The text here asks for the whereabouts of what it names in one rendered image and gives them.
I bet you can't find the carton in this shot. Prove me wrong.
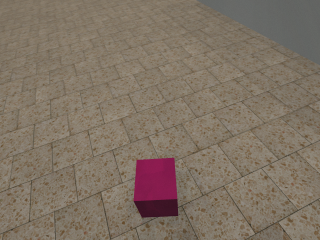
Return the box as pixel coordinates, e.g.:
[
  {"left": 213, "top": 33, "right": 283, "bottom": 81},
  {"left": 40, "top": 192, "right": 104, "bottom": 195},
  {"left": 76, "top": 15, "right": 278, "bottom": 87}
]
[{"left": 133, "top": 157, "right": 179, "bottom": 218}]

